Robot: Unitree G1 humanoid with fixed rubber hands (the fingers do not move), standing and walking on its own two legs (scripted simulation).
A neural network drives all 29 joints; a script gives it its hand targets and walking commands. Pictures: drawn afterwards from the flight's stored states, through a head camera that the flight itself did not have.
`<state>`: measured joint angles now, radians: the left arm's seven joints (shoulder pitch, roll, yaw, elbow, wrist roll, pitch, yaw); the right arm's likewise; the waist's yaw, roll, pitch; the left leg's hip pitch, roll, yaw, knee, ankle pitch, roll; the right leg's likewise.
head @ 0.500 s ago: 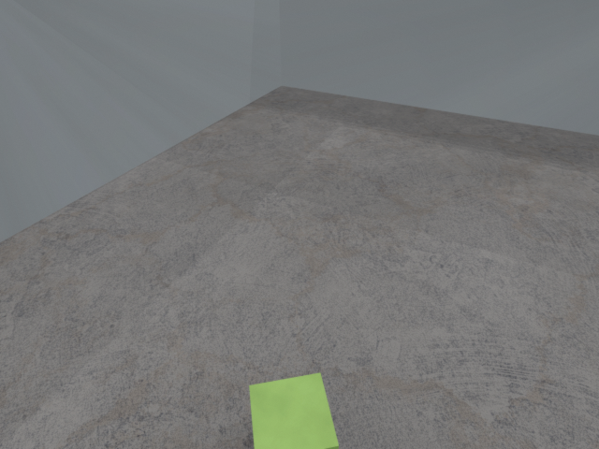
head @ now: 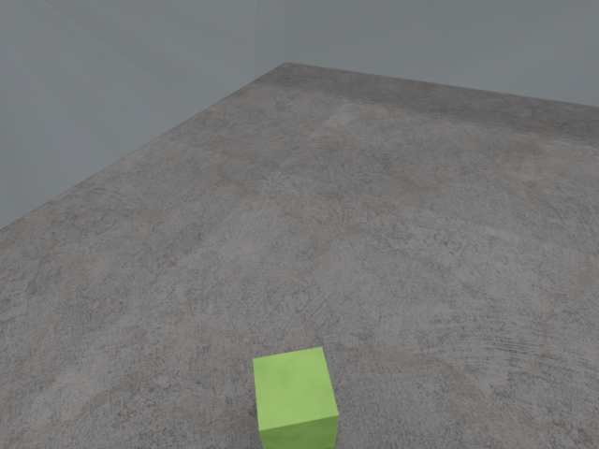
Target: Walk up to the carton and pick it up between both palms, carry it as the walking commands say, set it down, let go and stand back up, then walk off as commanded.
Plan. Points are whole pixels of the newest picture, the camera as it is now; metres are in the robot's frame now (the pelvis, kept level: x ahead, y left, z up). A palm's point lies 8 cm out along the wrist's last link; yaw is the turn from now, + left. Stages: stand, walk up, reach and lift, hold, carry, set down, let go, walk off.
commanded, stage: stand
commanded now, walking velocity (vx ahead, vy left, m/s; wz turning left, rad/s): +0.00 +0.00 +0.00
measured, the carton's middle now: (294, 404) +0.47 +0.04 -0.65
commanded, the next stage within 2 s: walk off in 0.60 s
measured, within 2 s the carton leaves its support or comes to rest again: neither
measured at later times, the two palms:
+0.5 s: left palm out of the picture +0.04 +0.27 -0.12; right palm out of the picture +0.05 -0.30 -0.12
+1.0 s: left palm out of the picture +0.06 +0.23 -0.14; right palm out of the picture +0.08 -0.27 -0.15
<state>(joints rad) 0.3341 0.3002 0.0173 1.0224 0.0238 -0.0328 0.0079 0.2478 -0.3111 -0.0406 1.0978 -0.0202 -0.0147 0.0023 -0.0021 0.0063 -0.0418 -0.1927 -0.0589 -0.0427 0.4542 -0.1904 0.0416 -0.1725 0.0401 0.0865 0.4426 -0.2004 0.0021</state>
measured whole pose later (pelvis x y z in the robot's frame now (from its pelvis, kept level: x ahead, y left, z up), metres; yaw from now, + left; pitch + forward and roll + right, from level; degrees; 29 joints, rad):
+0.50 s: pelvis +0.00 -0.01 +0.00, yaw +1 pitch -4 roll +0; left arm 0.24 0.30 0.02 1.08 0.01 -0.03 0.01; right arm 0.20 -0.31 -0.02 1.13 -0.01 -0.01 0.00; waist 0.00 0.00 0.01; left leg -0.19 -0.05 -0.07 0.42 -0.17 0.02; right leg -0.16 0.05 0.06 0.41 -0.18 -0.02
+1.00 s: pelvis +0.04 -0.02 -0.01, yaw +3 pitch +0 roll +0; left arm 0.25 0.23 0.00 1.07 0.02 -0.02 0.00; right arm 0.26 -0.23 -0.01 1.11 0.00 0.03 0.01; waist 0.01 0.01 -0.07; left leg -0.27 -0.06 -0.09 0.56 -0.31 0.01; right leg -0.23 0.03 0.01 0.55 -0.32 -0.03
